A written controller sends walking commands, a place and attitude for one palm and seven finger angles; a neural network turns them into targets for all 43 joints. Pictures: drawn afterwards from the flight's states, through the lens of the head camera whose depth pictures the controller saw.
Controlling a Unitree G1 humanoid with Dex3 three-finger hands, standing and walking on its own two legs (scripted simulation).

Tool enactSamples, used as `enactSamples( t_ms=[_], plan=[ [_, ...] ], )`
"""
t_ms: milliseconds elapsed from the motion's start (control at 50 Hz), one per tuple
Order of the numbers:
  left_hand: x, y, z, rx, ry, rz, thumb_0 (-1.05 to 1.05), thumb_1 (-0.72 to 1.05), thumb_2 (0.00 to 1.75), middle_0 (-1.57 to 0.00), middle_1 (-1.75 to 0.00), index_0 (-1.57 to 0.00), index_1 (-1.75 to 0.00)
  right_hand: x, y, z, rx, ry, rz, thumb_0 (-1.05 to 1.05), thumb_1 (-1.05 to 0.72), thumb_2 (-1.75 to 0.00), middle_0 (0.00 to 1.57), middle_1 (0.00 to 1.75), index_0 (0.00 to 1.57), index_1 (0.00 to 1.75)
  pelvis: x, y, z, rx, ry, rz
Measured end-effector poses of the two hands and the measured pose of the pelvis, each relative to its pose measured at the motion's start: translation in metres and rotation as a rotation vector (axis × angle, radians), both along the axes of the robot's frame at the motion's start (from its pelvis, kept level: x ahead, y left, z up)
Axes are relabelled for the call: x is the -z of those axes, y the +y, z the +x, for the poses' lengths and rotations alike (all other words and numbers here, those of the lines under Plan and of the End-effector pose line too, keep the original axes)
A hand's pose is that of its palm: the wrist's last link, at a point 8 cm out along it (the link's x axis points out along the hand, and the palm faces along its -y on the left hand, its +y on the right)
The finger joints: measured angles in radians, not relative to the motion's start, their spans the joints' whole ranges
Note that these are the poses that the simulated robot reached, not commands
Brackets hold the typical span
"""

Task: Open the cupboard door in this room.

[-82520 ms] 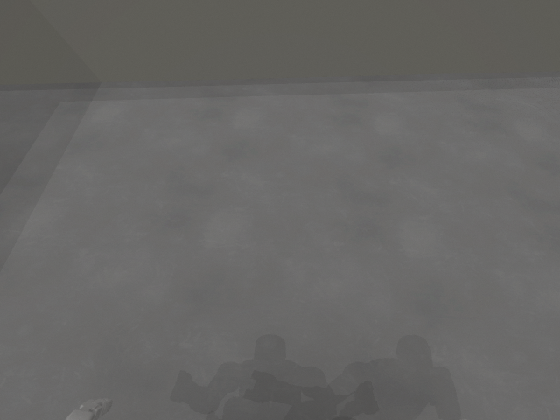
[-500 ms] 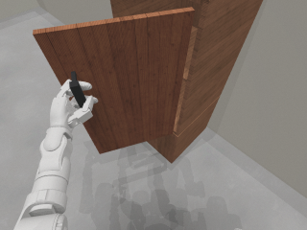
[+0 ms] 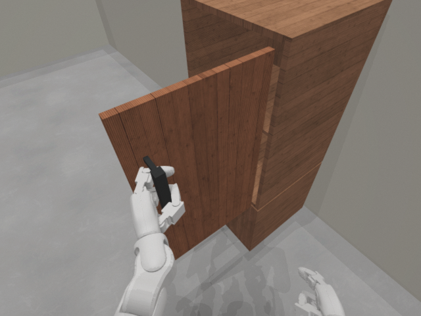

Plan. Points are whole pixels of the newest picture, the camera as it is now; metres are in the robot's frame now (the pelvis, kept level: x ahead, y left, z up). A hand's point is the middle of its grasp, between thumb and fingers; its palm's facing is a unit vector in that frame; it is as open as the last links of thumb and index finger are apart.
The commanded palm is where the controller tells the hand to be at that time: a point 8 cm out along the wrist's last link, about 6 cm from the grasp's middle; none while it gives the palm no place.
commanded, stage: pull the door open along its arc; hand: left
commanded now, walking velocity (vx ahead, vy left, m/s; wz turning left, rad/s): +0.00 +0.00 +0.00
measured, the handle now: (158, 186) +0.34 +0.12 +0.08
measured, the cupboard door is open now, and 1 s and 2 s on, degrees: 89 91 96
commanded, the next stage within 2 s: open thumb and fingers to let go in 0.06 s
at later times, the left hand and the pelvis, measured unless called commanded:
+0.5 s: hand (187, 210) +0.29 +0.06 +0.08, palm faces +0.34 -0.94 -0.01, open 8.7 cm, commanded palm +0.24 +0.11 +0.08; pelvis -0.02 -0.01 +0.00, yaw +1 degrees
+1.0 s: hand (183, 208) +0.29 +0.07 +0.08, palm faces +0.29 -0.96 -0.02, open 15.0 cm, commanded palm +0.25 +0.11 +0.08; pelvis -0.03 +0.02 -0.01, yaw +1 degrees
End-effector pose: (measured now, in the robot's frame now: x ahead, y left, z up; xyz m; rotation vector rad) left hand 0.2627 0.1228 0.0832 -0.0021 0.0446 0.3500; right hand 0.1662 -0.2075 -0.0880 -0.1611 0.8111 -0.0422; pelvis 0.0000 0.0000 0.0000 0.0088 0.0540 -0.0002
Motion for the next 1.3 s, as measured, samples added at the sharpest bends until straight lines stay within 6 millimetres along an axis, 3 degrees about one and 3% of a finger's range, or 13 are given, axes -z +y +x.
enactSamples(
  t_ms=[180, 340, 460, 660, 820, 960, 1100, 1140, 1240, 1300],
  plan=[
    [-0.001, -0.025, -0.020, 0.042, -0.002, 0.026, 0.02, 0.70, 0.76, -0.34, -1.33, -0.38, -1.35, 0.012, -0.019, -0.015, 0.005, 0.038, -0.002, 0.01, -0.91, -0.90, 0.20, 0.30, 0.20, 0.29, 0.002, -0.011, -0.003, -0.018, -0.014, 0.005],
    [0.000, -0.024, -0.014, -0.009, -0.009, 0.023, 0.02, 0.62, 0.76, -0.37, -1.33, -0.38, -1.33, 0.016, -0.022, -0.018, -0.015, 0.047, -0.017, 0.01, -0.91, -0.90, 0.20, 0.30, 0.20, 0.29, 0.002, -0.015, -0.011, -0.030, -0.011, 0.008],
    [-0.001, -0.021, -0.014, -0.002, -0.015, 0.012, 0.01, 0.37, 0.67, -0.36, -1.30, -0.38, -1.30, 0.012, -0.016, -0.016, -0.020, 0.022, -0.011, 0.01, -0.91, -0.90, 0.20, 0.30, 0.20, 0.29, 0.002, -0.014, -0.015, -0.027, -0.012, 0.009],
    [-0.002, -0.014, -0.018, 0.017, -0.024, 0.009, 0.00, -0.22, 0.42, -0.32, -1.23, -0.35, -1.22, 0.005, -0.003, -0.017, -0.023, -0.003, -0.012, 0.01, -0.91, -0.90, 0.20, 0.30, 0.20, 0.29, 0.002, -0.003, -0.021, -0.021, -0.021, 0.002],
    [-0.001, -0.012, -0.015, 0.028, -0.029, 0.016, -0.01, -0.44, 0.33, -0.28, -1.02, -0.30, -1.02, 0.006, 0.009, -0.023, -0.024, 0.007, -0.015, 0.01, -0.91, -0.90, 0.20, 0.30, 0.20, 0.29, 0.003, 0.008, -0.025, -0.018, -0.022, -0.006],
    [-0.001, -0.012, -0.010, 0.048, -0.027, 0.022, -0.01, -0.48, 0.31, -0.25, -0.73, -0.25, -0.73, 0.010, 0.019, -0.029, -0.023, 0.027, -0.006, 0.01, -0.91, -0.90, 0.20, 0.30, 0.20, 0.29, 0.005, 0.016, -0.027, -0.012, -0.016, -0.010],
    [-0.002, -0.008, -0.010, 0.059, -0.023, 0.017, -0.01, -0.49, 0.30, -0.34, -0.59, -0.33, -0.62, 0.011, 0.026, -0.031, -0.029, 0.041, -0.002, 0.01, -0.91, -0.90, 0.20, 0.30, 0.20, 0.29, 0.006, 0.022, -0.027, -0.009, -0.015, -0.013],
    [0.000, -0.005, -0.012, 0.121, -0.035, 0.038, -0.01, -0.49, 0.30, -0.34, -0.55, -0.31, -0.58, 0.011, 0.027, -0.032, -0.035, 0.041, -0.001, 0.01, -0.91, -0.90, 0.20, 0.30, 0.20, 0.29, 0.006, 0.022, -0.028, -0.010, -0.015, -0.010],
    [0.001, 0.004, -0.021, 0.461, -0.065, 0.084, -0.01, -0.49, 0.30, -0.25, -0.43, -0.19, -0.45, 0.009, 0.026, -0.037, -0.023, 0.007, -0.004, 0.01, -0.91, -0.90, 0.20, 0.30, 0.21, 0.30, 0.007, 0.026, -0.030, -0.016, -0.022, -0.010],
    [0.004, 0.004, -0.025, 0.538, -0.049, 0.031, -0.02, -0.50, 0.30, -0.22, -0.38, -0.16, -0.39, 0.007, 0.025, -0.039, -0.010, -0.026, 0.002, 0.01, -0.91, -0.90, 0.20, 0.30, 0.21, 0.30, 0.007, 0.029, -0.031, -0.012, -0.029, -0.012]
  ],
)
